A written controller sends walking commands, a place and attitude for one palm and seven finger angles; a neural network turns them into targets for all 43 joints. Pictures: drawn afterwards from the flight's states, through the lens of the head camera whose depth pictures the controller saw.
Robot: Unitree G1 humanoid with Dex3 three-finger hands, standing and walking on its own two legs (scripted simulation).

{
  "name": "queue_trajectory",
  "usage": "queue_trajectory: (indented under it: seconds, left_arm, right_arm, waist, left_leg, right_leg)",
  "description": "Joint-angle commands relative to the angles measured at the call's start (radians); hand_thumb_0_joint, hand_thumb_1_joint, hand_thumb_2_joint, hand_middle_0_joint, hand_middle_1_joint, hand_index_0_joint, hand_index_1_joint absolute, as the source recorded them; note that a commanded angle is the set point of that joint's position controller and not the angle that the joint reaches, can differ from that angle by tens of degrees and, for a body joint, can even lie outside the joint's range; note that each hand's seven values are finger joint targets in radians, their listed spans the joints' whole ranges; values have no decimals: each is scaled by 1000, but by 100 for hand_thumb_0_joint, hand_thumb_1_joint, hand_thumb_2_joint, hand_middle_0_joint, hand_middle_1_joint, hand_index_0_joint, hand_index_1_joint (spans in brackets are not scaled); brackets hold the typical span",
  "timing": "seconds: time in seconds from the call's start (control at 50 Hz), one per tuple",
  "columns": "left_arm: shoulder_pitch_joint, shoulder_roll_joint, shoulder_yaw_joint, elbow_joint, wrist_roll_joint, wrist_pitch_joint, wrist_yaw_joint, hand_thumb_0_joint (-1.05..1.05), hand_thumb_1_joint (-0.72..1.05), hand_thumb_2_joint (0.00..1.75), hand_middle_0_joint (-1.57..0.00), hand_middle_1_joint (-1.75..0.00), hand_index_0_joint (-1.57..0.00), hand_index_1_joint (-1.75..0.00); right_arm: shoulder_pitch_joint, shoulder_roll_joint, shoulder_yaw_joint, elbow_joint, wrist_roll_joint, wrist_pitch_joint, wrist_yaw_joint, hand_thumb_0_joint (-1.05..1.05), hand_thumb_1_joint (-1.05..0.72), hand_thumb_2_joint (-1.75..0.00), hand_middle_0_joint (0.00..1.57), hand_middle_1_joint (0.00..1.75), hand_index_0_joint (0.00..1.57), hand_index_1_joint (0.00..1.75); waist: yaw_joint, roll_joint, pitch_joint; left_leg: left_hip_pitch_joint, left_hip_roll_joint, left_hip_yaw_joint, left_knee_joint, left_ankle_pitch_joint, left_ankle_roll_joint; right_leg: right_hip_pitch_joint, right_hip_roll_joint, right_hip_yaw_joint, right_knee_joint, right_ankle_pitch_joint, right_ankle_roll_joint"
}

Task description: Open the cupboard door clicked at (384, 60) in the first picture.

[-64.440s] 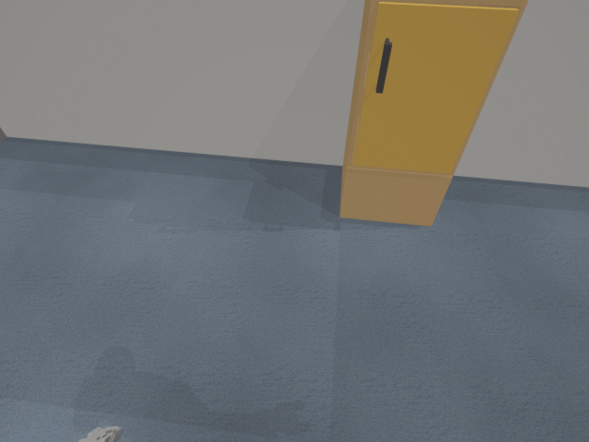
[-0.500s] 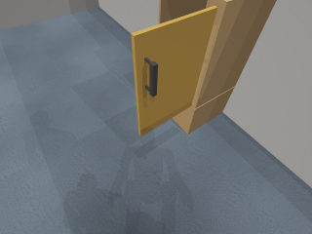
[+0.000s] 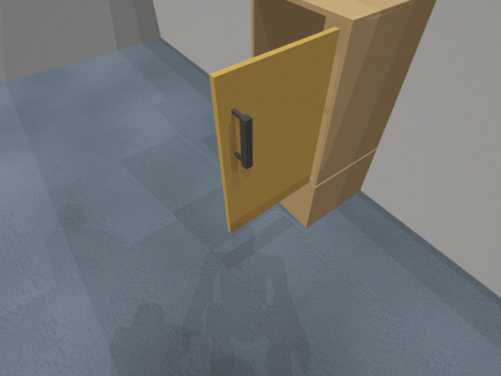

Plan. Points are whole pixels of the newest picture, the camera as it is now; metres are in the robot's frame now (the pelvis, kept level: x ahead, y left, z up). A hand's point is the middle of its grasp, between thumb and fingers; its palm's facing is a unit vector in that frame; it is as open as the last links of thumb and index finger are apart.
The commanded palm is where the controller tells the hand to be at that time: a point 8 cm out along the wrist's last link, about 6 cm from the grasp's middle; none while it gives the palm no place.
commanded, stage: let the arm hang, fingers relaxed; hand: left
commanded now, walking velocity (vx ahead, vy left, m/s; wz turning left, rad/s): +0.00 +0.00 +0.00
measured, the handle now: (241, 139) +0.64 +0.06 -0.01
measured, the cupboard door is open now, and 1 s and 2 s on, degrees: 92 92 92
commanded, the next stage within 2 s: look to check the result in 0.20 s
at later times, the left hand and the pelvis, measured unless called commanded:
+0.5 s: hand out of the picture +0.03 +0.18 -0.17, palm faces +0.02 -0.98 -0.22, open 7.4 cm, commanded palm none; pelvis +0.02 +0.00 +0.00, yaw +0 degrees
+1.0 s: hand out of the picture +0.08 +0.20 -0.16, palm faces +0.00 -0.96 -0.28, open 7.4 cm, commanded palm none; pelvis +0.03 -0.01 +0.01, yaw -1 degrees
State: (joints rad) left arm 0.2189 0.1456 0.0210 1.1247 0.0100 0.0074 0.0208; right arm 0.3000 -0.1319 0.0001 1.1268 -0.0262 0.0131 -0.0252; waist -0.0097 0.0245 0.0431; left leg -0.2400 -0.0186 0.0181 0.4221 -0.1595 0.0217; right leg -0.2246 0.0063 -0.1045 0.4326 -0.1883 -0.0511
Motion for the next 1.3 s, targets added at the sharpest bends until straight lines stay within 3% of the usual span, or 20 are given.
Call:
queue_trajectory:
  seconds: [0.0, 0.12, 0.28, 0.48, 0.84, 0.9, 1.28]
  left_arm:
    - [73, 116, 21, -18, 0, -18, 13, 0, 90, 90, -20, -30, -20, -30]
    - [63, 114, 16, -16, -2, -26, 14, 0, 90, 90, -20, -30, -20, -30]
    - [55, 132, 15, -7, -2, -32, 14, 0, 90, 90, -20, -30, -20, -30]
    - [36, 155, 14, -2, -2, -34, 13, 0, 90, 90, -20, -30, -20, -30]
    - [-23, 234, 25, -19, -1, -44, 9, 0, 90, 90, -20, -30, -20, -30]
    - [-37, 239, 25, -21, -3, -45, 9, 0, 90, 90, -20, -30, -20, -30]
    - [-77, 279, 28, -27, -4, -47, 8, 0, 90, 90, -20, -30, -20, -30]
  right_arm:
    - [53, -87, -15, -20, -2, -14, -8, 0, -90, -90, 20, 30, 20, 30]
    - [31, -98, -14, -16, 2, -17, -10, 0, -90, -90, 20, 30, 20, 30]
    - [-5, -123, -16, -11, 5, -23, -10, 0, -90, -90, 20, 30, 20, 30]
    - [-39, -152, -15, -8, 5, -20, -10, 0, -90, -90, 20, 30, 20, 30]
    - [-98, -230, -23, -17, 5, -25, -6, 0, -90, -90, 20, 30, 20, 30]
    - [-105, -237, -22, -15, 4, -27, -5, 0, -90, -90, 20, 30, 20, 30]
    - [-133, -280, -25, -24, 5, -24, -5, 0, -90, -90, 20, 30, 20, 30]
  waist:
    - [10, -10, 31]
    - [4, 5, 20]
    - [3, -21, -7]
    - [1, -21, 14]
    - [5, -45, -17]
    - [3, -20, -32]
    - [1, -34, -36]
  left_leg:
    - [-58, 103, -121, -126, -97, 19]
    - [-6, 109, -111, -118, -23, 15]
    - [48, 115, -104, -114, 48, 15]
    - [64, 116, -99, -120, 40, 12]
    - [101, 122, -91, -123, 81, 7]
    - [108, 127, -92, -129, 99, 5]
    - [127, 130, -84, -132, 99, 0]
  right_leg:
    - [24, -118, 142, -124, -130, -13]
    - [26, -122, 144, -130, -66, -10]
    - [48, -126, 143, -134, -5, -7]
    - [45, -128, 152, -159, -18, -7]
    - [88, -135, 158, -183, 63, -2]
    - [106, -138, 162, -175, 104, -6]
    - [121, -139, 173, -197, 145, 8]
